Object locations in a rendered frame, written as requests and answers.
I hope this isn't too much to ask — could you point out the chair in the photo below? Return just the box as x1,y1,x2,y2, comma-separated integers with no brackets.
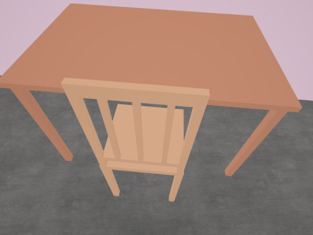
61,78,210,202

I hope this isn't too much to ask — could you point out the table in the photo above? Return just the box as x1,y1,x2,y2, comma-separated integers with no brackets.
0,3,302,176

